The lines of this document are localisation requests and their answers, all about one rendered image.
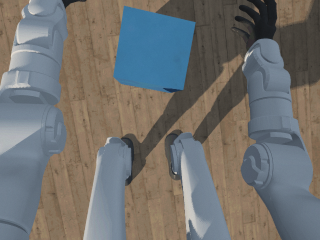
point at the robot right upper arm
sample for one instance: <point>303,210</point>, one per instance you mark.
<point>281,175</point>

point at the left robot thigh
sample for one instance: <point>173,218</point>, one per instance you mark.
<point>106,212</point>

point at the robot left shin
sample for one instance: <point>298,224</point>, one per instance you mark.
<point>110,140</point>

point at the robot right hand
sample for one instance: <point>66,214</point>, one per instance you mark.
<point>264,27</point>

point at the robot left forearm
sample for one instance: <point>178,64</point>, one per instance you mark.
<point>36,57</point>

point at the robot right forearm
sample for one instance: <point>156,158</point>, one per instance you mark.
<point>269,95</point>

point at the robot left upper arm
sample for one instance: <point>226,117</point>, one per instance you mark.
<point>29,135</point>

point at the carton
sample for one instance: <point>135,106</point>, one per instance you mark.
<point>153,50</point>

